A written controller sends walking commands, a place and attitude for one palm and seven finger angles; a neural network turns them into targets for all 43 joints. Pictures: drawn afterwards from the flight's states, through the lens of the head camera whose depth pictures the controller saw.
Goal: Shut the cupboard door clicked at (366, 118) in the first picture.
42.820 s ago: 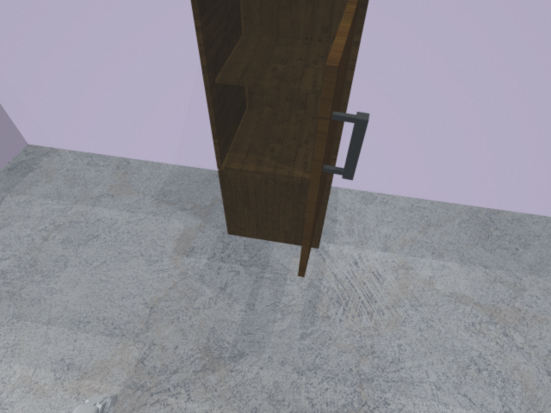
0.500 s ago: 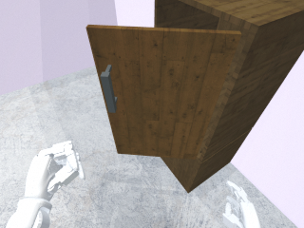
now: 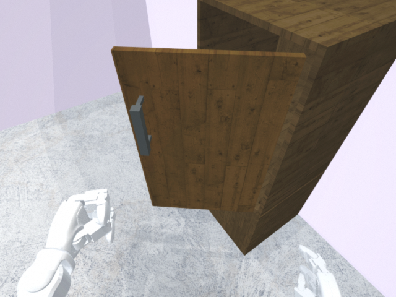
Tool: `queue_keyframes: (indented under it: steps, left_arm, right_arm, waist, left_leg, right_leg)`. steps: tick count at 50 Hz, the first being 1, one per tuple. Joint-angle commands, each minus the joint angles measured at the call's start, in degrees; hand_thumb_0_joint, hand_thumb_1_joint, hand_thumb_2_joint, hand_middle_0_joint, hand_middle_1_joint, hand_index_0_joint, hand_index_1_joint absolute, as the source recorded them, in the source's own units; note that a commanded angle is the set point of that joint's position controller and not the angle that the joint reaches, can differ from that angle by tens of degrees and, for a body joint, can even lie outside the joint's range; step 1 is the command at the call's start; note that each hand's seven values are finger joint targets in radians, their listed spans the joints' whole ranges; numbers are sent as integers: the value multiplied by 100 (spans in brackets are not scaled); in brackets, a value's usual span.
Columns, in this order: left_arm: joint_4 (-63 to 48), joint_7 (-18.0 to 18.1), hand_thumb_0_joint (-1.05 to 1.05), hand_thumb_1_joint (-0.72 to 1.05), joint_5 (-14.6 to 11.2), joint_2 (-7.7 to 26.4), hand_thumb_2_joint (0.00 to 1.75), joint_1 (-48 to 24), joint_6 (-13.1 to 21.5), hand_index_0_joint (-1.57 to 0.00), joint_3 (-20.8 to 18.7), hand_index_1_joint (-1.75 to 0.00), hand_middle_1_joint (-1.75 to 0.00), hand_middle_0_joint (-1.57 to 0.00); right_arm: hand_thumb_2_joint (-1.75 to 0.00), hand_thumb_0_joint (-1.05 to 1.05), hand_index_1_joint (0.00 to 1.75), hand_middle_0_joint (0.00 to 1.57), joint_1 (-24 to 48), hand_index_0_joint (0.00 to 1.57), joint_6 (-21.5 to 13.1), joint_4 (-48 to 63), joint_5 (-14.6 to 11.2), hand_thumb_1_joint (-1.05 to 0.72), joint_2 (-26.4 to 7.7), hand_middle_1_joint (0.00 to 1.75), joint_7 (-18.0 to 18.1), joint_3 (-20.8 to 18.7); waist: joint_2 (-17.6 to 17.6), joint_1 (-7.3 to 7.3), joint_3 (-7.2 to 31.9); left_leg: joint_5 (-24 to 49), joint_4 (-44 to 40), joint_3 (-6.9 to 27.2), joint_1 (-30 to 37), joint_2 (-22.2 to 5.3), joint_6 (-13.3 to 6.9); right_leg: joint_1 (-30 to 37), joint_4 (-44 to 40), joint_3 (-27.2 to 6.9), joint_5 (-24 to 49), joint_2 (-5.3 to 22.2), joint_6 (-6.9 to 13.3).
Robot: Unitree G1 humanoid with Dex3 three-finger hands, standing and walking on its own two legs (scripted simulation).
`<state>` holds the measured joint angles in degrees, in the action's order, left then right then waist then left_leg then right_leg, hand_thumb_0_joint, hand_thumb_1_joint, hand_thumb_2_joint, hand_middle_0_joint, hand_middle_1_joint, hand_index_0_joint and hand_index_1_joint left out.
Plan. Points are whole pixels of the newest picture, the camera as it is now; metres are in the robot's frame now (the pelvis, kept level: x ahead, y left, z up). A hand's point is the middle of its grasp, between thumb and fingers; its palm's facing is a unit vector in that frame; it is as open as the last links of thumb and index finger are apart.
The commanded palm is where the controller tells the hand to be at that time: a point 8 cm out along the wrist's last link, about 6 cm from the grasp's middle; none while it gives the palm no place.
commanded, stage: raise the hand and make a fist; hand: left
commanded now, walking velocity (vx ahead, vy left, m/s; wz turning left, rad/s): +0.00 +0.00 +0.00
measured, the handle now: (143, 126) +0.46 +0.17 +0.10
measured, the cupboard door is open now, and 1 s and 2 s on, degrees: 52 52 52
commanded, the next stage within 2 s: bring the fist close to the handle in 0.14 s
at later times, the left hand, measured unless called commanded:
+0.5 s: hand (119, 198) +0.26 +0.16 +0.11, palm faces +0.02 -1.00 -0.06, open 3.1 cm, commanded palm +0.24 +0.21 +0.10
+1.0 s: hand (140, 176) +0.33 +0.15 +0.09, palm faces +0.00 -1.00 -0.03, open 3.1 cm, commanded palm +0.31 +0.20 +0.10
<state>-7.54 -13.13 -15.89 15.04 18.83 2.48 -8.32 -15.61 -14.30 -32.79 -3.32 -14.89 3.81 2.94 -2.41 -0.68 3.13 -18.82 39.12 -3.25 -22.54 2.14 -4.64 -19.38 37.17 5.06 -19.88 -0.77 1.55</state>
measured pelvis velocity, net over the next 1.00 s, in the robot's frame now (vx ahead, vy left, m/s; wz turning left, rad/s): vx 0.01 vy -0.03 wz -0.01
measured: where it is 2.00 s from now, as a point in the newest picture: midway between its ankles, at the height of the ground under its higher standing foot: outside the picture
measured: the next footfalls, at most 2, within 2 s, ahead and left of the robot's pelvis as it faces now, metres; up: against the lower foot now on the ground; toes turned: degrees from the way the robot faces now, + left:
none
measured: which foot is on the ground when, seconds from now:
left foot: down 0.00-1.00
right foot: down 0.00-1.00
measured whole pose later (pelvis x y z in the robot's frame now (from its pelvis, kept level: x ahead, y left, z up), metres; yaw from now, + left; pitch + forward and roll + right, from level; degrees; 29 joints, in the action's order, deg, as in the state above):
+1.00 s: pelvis +0.01 -0.03 +0.00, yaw -1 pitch +3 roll +0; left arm 13.6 -9.7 -13.9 14.6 -4.1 5.4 -8.9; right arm -14.0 -10.3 -35.3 -3.7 -15.9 3.1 2.0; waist -2.2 0.7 2.4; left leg -18.7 37.8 -3.2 -22.6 1.1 -2.6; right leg -20.3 37.2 4.9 -20.5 -1.9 3.4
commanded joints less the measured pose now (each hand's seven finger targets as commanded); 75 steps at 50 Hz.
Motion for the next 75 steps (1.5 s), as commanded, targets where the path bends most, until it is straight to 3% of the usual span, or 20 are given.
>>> queue_keyframes:
  steps: [1,3,9,14,19,23,25,29,31,34,35,37,43,44,49,52,59,61,68,75]
  left_arm:
    - [-1837,418,0,90,-107,952,90,-1183,1035,-130,-872,-150,-150,-130]
    - [-1646,404,0,90,-81,753,90,-1108,1172,-130,-672,-150,-150,-130]
    - [-793,-39,0,90,-40,604,90,-478,605,-130,-316,-150,-150,-130]
    - [-1402,178,0,90,-86,961,90,-1368,661,-130,-668,-150,-150,-130]
    - [-1207,525,0,90,-2,838,90,-2128,1127,-130,-562,-150,-150,-130]
    - [-337,327,0,90,109,614,90,-2022,898,-130,-193,-150,-150,-130]
    - [1,235,0,90,115,518,90,-2013,652,-130,-82,-150,-150,-130]
    - [151,326,0,90,57,1119,90,-2515,464,-130,-706,-150,-150,-130]
    - [-132,424,0,90,40,988,90,-3155,611,-130,-626,-150,-150,-130]
    - [-191,617,0,90,62,1305,90,-3372,950,-130,-976,-150,-150,-130]
    - [-178,589,0,90,88,949,90,-3334,1028,-130,-655,-150,-150,-130]
    - [68,546,0,90,106,810,90,-3233,1079,-130,-513,-150,-150,-130]
    - [1075,231,0,90,86,838,90,-3334,603,-130,-422,-150,-150,-130]
    - [1108,255,0,90,78,922,90,-3325,556,-130,-539,-150,-150,-130]
    - [312,524,0,90,118,1175,90,-4506,969,-130,-668,-150,-150,-130]
    - [562,665,0,90,203,878,90,-4816,1202,-130,-407,-150,-150,-130]
    - [2182,630,0,90,330,721,90,-4506,661,-130,-264,-150,-150,-130]
    - [2037,664,0,90,312,671,90,-4903,619,-130,-227,-150,-150,-130]
    - [1161,1017,0,90,381,774,90,-5022,1296,-130,-435,-150,-150,-130]
    - [1861,889,0,90,446,579,90,-4428,963,-130,-217,-150,-150,-130]
  right_arm:
    - [-90,0,30,20,615,20,-378,847,35,-90,-572,30,-25,-265]
    - [-90,0,30,20,610,20,-410,745,24,-90,-578,30,-64,-261]
    - [-90,0,30,20,582,20,-367,764,-61,-90,-725,30,-38,-311]
    - [-90,0,30,20,717,20,-322,831,-4,-90,-688,30,50,-268]
    - [-90,0,30,20,714,20,-405,621,17,-90,-641,30,21,-252]
    - [-90,0,30,20,645,20,-368,574,-39,-90,-680,30,-26,-268]
    - [-90,0,30,20,631,20,-283,615,-58,-90,-702,30,-25,-273]
    - [-90,0,30,20,713,20,-134,661,-40,-90,-733,30,21,-273]
    - [-90,0,30,20,796,20,-127,704,-28,-90,-657,30,6,-254]
    - [-90,0,30,20,753,20,-124,621,9,-90,-633,30,-12,-267]
    - [-90,0,30,20,758,20,-143,634,6,-90,-590,30,-47,-261]
    - [-90,0,30,20,687,20,-161,575,-5,-90,-609,30,-89,-272]
    - [-90,0,30,20,551,20,59,557,-102,-90,-776,30,-77,-356]
    - [-90,0,30,20,555,20,97,583,-81,-90,-796,30,-63,-361]
    - [-90,0,30,20,618,20,118,580,-25,-90,-713,30,-36,-343]
    - [-90,0,30,20,542,20,115,444,-9,-90,-656,30,-79,-337]
    - [-90,0,30,20,374,20,419,400,-77,-90,-805,30,-140,-390]
    - [-90,0,30,20,389,20,485,468,-81,-90,-785,30,-144,-392]
    - [-90,0,30,20,397,20,466,525,25,-90,-668,30,-220,-414]
    - [-90,0,30,20,405,20,659,523,-54,-90,-745,30,-255,-426]
  waist:
    - [-81,-88,924]
    - [-389,-33,808]
    - [42,21,383]
    - [258,32,490]
    - [14,109,646]
    - [-77,102,647]
    - [198,85,644]
    - [544,-20,706]
    - [265,19,928]
    - [281,-27,1229]
    - [35,-2,1300]
    - [-132,24,1220]
    - [503,146,767]
    - [668,108,809]
    - [208,154,1469]
    - [0,229,1509]
    - [450,210,1078]
    - [455,218,1244]
    - [115,42,1987]
    - [321,165,1062]
  left_leg:
    - [1233,-655,705,799,-296,347]
    - [1146,-631,727,810,-301,378]
    - [663,-680,723,464,-297,295]
    - [594,-719,718,537,-287,252]
    - [366,-701,748,713,-292,262]
    - [507,-690,688,667,-269,295]
    - [574,-666,621,531,-230,257]
    - [692,-633,531,384,-204,235]
    - [863,-611,473,570,-189,233]
    - [1174,-563,439,678,-215,236]
    - [1317,-548,389,774,-201,241]
    - [1386,-521,389,839,-200,266]
    - [1042,-464,366,420,-176,239]
    - [1031,-433,365,375,-182,221]
    - [1480,-424,388,843,-209,215]
    - [1577,-414,403,1019,-229,239]
    - [1323,-471,399,643,-217,250]
    - [1432,-497,414,737,-217,253]
    - [2325,-443,399,1269,-307,298]
    - [1561,-589,320,772,-272,267]
  right_leg:
    - [-55,-372,-173,1018,-17,19]
    - [-198,-361,-166,930,-5,32]
    - [-171,-591,-232,727,41,-7]
    - [-150,-628,-239,551,35,-48]
    - [-329,-576,-292,301,36,-30]
    - [-255,-581,-309,509,73,-16]
    - [-117,-658,-374,613,104,-43]
    - [141,-772,-521,658,165,-83]
    - [153,-711,-541,889,167,-91]
    - [371,-602,-553,1274,153,-87]
    - [349,-547,-542,1494,145,-81]
    - [227,-508,-497,1650,131,-62]
    - [100,-693,-646,1555,199,-208]
    - [156,-716,-704,1521,225,-250]
    - [288,-501,-583,1882,159,-131]
    - [102,-419,-509,1872,102,-88]
    - [-7,-558,-500,1727,128,-127]
    - [33,-527,-467,1820,122,-95]
    - [306,-290,-428,2377,66,-25]
    - [77,-545,-456,1896,79,-80]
